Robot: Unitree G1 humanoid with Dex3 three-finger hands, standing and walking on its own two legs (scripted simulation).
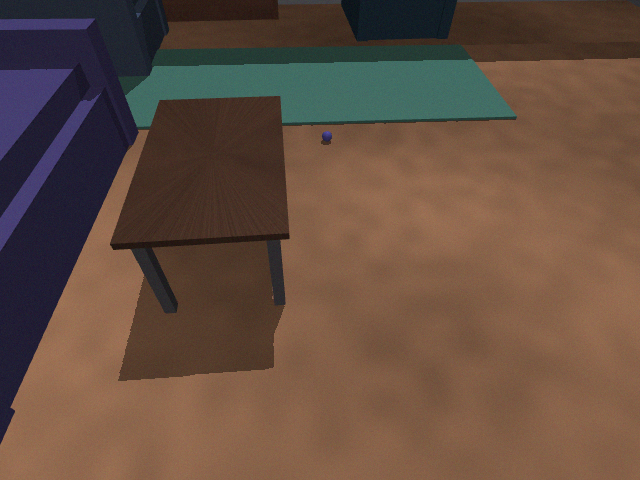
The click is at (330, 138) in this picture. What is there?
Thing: free ball
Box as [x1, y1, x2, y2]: [322, 131, 331, 141]
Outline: 325,131 322,134 322,138 327,141 331,138 331,134 328,131
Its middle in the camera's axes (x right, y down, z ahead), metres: +0.06 -0.59 +2.16
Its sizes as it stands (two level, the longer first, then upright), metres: 0.056 0.056 0.056
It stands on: the floor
